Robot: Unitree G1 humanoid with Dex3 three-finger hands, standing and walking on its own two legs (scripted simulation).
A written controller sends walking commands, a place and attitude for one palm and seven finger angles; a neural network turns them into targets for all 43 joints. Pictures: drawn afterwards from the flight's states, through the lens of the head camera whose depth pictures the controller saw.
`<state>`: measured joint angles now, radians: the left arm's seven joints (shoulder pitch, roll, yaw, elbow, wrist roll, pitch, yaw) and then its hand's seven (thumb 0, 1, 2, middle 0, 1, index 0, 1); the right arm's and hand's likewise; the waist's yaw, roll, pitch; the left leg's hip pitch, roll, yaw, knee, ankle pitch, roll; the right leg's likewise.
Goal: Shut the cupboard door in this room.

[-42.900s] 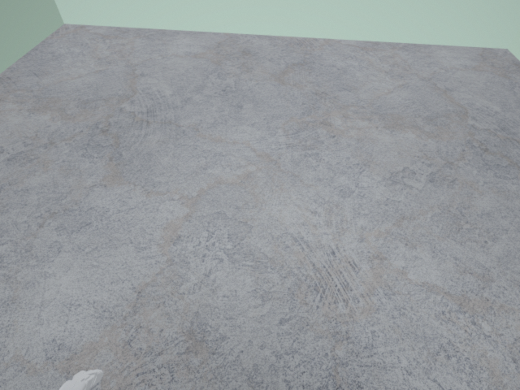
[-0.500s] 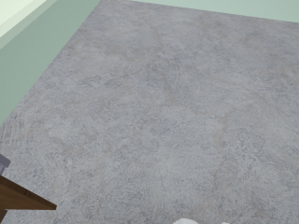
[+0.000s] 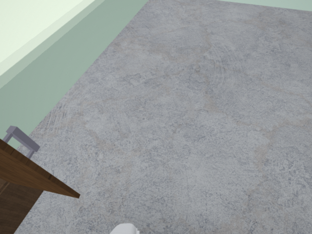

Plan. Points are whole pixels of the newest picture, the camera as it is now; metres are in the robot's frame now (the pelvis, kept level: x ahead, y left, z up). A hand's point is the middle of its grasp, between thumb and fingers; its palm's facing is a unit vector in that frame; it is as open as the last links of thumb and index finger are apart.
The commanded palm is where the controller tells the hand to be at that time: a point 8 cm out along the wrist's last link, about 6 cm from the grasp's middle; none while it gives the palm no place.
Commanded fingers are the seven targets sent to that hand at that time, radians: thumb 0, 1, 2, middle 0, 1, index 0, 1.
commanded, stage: turn or walk to find it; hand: left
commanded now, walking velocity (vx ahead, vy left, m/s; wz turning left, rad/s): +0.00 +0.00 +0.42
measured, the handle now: (20, 145) +0.35 +0.44 -0.03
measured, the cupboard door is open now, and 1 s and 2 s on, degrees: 99 99 99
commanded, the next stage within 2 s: none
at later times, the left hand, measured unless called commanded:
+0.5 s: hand out of the picture +0.05 +0.23 -0.16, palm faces +0.25 -0.93 -0.27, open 7.4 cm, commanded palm none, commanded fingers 0.00 0.90 0.90 -0.20 -0.30 -0.20 -0.30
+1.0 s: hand out of the picture -0.07 +0.21 -0.19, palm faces +0.49 -0.84 -0.23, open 7.4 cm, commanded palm none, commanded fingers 0.00 0.90 0.90 -0.20 -0.30 -0.20 -0.30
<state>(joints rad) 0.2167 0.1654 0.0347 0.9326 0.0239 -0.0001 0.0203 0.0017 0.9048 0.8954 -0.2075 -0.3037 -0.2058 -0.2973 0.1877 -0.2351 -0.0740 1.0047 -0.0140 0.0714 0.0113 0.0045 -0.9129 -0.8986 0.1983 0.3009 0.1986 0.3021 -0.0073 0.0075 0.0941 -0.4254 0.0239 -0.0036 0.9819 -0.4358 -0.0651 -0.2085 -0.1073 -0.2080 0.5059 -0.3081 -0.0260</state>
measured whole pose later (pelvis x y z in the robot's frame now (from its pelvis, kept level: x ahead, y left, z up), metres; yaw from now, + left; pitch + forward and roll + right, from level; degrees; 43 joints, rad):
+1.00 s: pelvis +0.01 +0.01 -0.01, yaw +27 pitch +0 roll +0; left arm 0.26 0.24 0.06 0.98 0.01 0.04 0.02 0.00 0.90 0.90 -0.21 -0.30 -0.20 -0.30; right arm 0.14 -0.20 -0.05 0.97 -0.01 0.02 0.01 0.00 -0.91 -0.90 0.20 0.30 0.20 0.30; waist 0.03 -0.06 0.10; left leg -0.26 0.01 0.07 0.59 -0.31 0.02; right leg -0.33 -0.16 -0.20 0.78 -0.49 0.05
